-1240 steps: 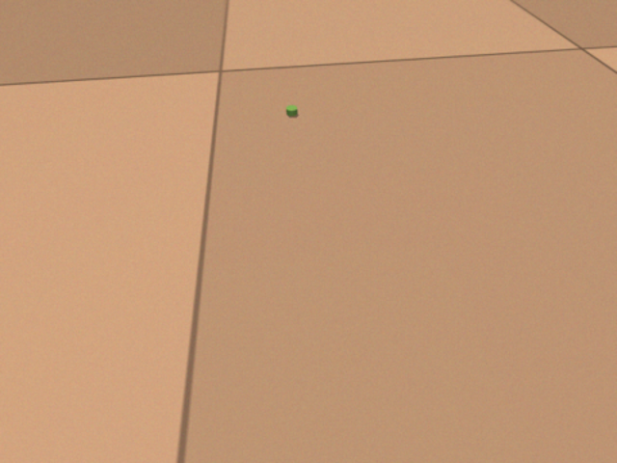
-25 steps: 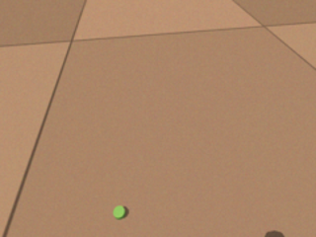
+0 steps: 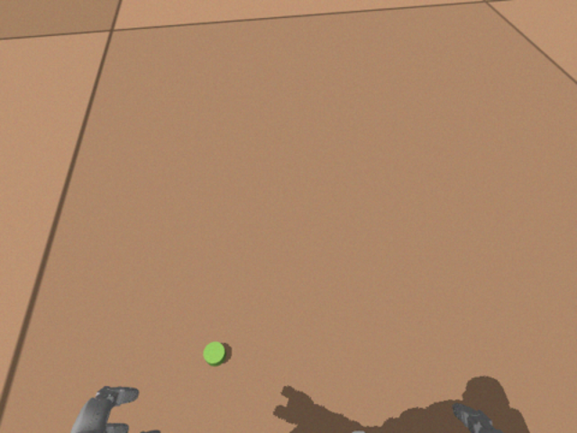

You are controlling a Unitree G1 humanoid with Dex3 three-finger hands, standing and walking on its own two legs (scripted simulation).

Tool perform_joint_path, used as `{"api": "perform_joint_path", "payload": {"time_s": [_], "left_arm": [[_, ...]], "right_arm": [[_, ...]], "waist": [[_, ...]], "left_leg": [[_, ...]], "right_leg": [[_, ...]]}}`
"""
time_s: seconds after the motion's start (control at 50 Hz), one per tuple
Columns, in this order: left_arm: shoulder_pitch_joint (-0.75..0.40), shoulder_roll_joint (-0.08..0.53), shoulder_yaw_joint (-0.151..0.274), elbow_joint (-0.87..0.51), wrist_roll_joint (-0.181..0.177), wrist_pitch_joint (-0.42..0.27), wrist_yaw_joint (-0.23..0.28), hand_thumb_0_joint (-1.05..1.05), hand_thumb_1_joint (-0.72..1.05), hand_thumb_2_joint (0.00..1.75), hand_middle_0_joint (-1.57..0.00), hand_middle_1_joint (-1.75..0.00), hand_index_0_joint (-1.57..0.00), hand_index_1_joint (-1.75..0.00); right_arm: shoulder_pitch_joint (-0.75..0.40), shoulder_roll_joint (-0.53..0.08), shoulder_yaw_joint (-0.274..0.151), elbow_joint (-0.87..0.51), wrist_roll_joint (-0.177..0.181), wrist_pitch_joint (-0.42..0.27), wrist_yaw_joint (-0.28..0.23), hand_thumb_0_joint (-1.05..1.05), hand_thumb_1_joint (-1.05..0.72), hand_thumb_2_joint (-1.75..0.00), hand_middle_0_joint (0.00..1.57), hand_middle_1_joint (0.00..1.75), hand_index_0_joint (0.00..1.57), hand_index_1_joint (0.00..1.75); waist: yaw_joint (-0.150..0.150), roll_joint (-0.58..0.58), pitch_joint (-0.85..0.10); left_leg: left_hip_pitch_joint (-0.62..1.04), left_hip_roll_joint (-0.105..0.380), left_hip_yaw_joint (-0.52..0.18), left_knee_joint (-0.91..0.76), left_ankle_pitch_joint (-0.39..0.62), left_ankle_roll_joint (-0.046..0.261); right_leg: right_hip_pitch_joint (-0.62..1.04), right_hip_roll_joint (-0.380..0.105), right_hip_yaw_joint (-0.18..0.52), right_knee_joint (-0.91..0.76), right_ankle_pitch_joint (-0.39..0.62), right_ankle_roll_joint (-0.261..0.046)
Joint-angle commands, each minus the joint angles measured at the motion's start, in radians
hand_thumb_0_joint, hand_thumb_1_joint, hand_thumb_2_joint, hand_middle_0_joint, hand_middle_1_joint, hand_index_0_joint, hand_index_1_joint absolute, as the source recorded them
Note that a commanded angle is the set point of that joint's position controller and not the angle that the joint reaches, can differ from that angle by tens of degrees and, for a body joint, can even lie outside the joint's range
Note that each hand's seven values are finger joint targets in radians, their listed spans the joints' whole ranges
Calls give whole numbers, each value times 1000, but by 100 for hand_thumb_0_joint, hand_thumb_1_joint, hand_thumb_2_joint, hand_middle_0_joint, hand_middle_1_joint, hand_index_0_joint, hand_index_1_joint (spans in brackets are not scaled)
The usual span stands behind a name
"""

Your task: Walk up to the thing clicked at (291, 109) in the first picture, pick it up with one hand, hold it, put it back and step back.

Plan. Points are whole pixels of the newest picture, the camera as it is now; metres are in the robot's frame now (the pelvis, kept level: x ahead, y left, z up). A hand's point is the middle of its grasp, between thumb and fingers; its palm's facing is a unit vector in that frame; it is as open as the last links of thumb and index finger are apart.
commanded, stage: rise first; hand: left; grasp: from above
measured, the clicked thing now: (215, 353) +0.44 +0.26 -0.73
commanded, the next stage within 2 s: none
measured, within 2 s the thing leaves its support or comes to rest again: neither
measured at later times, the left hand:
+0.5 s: hand out of the picture +0.15 +0.27 -0.21, palm faces -0.19 -0.85 -0.50, open 14.2 cm
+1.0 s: hand (158, 408) +0.23 +0.30 -0.38, palm faces -0.43 -0.46 -0.78, open 14.0 cm
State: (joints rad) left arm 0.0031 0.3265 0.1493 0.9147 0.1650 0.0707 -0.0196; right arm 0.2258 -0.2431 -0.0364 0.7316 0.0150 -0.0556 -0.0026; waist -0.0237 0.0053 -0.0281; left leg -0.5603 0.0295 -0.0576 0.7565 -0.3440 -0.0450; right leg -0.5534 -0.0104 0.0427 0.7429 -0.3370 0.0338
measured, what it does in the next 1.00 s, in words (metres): lowers itself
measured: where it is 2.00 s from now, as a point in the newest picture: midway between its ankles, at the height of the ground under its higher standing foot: outside the picture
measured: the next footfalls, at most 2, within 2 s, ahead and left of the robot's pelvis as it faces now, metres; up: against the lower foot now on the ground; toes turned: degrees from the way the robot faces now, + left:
none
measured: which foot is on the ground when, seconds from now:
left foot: down 0.00-1.00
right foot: down 0.00-1.00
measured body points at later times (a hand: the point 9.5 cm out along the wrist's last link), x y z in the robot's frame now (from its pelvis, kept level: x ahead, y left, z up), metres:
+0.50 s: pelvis +0.01 +0.01 -0.07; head +0.12 +0.03 +0.36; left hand +0.16 +0.31 -0.18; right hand +0.20 -0.24 -0.16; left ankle +0.02 +0.15 -0.71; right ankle +0.02 -0.14 -0.71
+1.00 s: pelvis -0.04 +0.00 -0.25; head +0.15 +0.02 +0.16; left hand +0.25 +0.32 -0.34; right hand +0.16 -0.26 -0.36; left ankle +0.02 +0.15 -0.71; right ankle +0.02 -0.14 -0.71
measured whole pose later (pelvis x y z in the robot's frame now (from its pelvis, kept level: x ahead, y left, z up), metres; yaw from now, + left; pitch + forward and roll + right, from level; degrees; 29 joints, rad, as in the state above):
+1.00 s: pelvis -0.04 +0.00 -0.25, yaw -1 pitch +33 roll -3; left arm -0.16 0.49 0.15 0.66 0.70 -0.12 0.11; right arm 0.04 -0.29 -0.06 0.62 -0.02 -0.16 0.04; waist -0.02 0.01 -0.17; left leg -1.76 -0.01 -0.12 1.88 -0.70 -0.07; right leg -1.73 0.02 0.03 1.85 -0.69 0.06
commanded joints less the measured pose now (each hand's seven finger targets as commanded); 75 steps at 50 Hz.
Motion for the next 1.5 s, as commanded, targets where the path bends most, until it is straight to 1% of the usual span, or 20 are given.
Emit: {"api": "perform_joint_path", "payload": {"time_s": [0.0,0.06,0.18,0.42,0.46,0.52,0.58,0.66,0.72,0.78,0.84,0.92,0.96,1.0,1.06,1.14,1.18,1.24,1.36,1.48], "left_arm": [[16,160,27,-184,22,39,20,0,-50,92,-17,-100,-16,-101],[43,193,63,-299,43,32,24,0,-52,95,-15,-100,-14,-101],[159,182,70,-458,100,42,40,0,-57,101,-9,-105,-7,-107],[318,152,46,-645,142,108,49,0,-56,98,-7,-106,-7,-107],[342,169,66,-669,152,108,55,0,-56,99,-7,-104,-6,-105],[371,159,58,-704,165,107,57,0,-54,98,-6,-104,-6,-105],[314,179,57,-697,189,103,58,0,-56,98,-8,-104,-7,-105],[171,212,53,-583,274,44,61,0,-56,97,-7,-105,-7,-105],[75,249,65,-508,336,-36,74,0,-53,96,-7,-105,-8,-104],[7,271,44,-495,405,-121,86,0,-54,98,-7,-106,-7,-106],[-92,349,73,-489,459,-188,118,0,-56,98,-10,-105,-10,-106],[-220,439,113,-382,553,-217,167,0,-54,97,-10,-106,-10,-106],[-279,446,107,-331,587,-220,181,0,-52,95,-11,-107,-12,-106],[-403,442,76,-319,617,-232,183,0,-55,98,-9,-108,-10,-107],[-494,529,106,-243,677,-251,180,0,-55,98,-10,-108,-11,-107],[-600,591,112,-168,741,-283,183,0,-52,98,-12,-104,-12,-104],[-629,579,87,-119,766,-301,181,0,-52,101,-8,-106,-8,-106],[-695,618,87,-81,811,-336,194,0,-51,100,-9,-103,-9,-102],[-844,657,76,-18,905,-413,266,0,-51,101,-8,-98,-8,-98],[-902,655,48,105,1010,-426,356,0,-51,101,-11,-92,-9,-93]], "right_arm": [[-59,-168,-65,-188,10,-62,-5,0,-92,-91,20,30,20,30],[-40,-158,-68,-213,4,-83,-8,0,-92,-91,20,30,20,30],[-29,-144,-68,-244,-4,-109,-18,0,-92,-91,20,30,20,30],[-34,-135,-64,-300,-11,-127,-12,0,-92,-91,20,30,20,30],[-48,-135,-66,-309,-12,-129,-6,0,-92,-91,20,30,20,30],[-51,-131,-68,-330,-10,-129,1,0,-89,-90,20,30,20,30],[-64,-141,-67,-323,-9,-130,9,0,-92,-90,20,30,20,30],[-87,-149,-68,-307,-13,-141,19,0,-92,-90,20,30,20,30],[-104,-167,-74,-288,-19,-152,28,0,-90,-90,20,30,20,30],[-106,-182,-84,-272,-17,-161,32,0,-90,-90,20,30,20,30],[-103,-192,-88,-246,-19,-161,32,0,-92,-91,20,30,20,30],[-88,-207,-92,-199,-20,-142,34,0,-92,-91,20,30,20,30],[-78,-211,-97,-179,-23,-128,38,0,-92,-90,20,30,20,30],[-62,-217,-101,-163,-28,-121,42,0,-92,-91,20,30,20,30],[-34,-232,-104,-128,-33,-105,46,0,-93,-91,20,30,20,30],[-19,-234,-100,-114,-39,-76,54,0,-91,-91,20,30,20,30],[-13,-234,-97,-107,-43,-64,58,0,-89,-90,20,30,20,30],[-12,-237,-89,-99,-49,-45,65,0,-89,-90,20,30,20,30],[5,-247,-68,-68,-70,-12,78,0,-89,-90,20,30,20,30],[22,-258,-58,-32,-94,14,91,0,-89,-90,20,30,20,30]], "waist": [[20,0,-173],[24,10,-238],[9,67,-308],[-5,59,-408],[14,83,-409],[10,74,-429],[2,69,-410],[-23,54,-390],[-11,83,-410],[-10,110,-522],[-7,117,-615],[8,99,-677],[14,74,-703],[-8,75,-716],[7,69,-776],[6,26,-773],[-1,45,-741],[-12,56,-701],[-44,129,-675],[-66,190,-675]], "left_leg": [[-26,-35,55,-26,-11,33],[-65,-37,61,54,26,37],[-101,-22,58,157,83,37],[-211,-16,36,344,251,45],[-253,-21,37,370,233,42],[-285,-26,34,396,199,44],[-353,-25,30,442,162,43],[-503,-28,22,551,50,48],[-608,-29,10,612,-65,39],[-640,-34,11,696,-61,36],[-719,-39,31,803,-43,43],[-822,-43,47,924,-14,51],[-869,-43,52,968,-24,55],[-918,-44,51,1000,-93,55],[-952,-43,52,1063,-94,57],[-1077,-47,62,1129,-169,69],[-1112,-49,61,1138,-227,68],[-1156,-54,53,1157,-297,69],[-1171,-66,42,1218,-330,69],[-1145,-71,34,1252,-286,59]], "right_leg": [[-34,31,-82,-21,-48,-40],[-63,24,-75,52,-11,-36],[-151,21,-67,171,47,-39],[-261,21,-79,332,173,-40],[-290,20,-78,364,158,-44],[-318,24,-81,386,141,-44],[-386,23,-84,439,104,-45],[-553,23,-80,550,10,-48],[-685,20,-76,651,-91,-51],[-771,25,-76,743,-87,-51],[-818,27,-69,814,-58,-48],[-887,31,-72,904,-32,-46],[-907,33,-77,931,-38,-46],[-951,34,-84,957,-93,-47],[-967,36,-94,1013,-104,-46],[-994,40,-98,1055,-178,-42],[-1046,46,-110,1077,-241,-46],[-1115,55,-127,1113,-321,-52],[-1247,60,-146,1181,-344,-62],[-1342,55,-169,1247,-288,-67]]}}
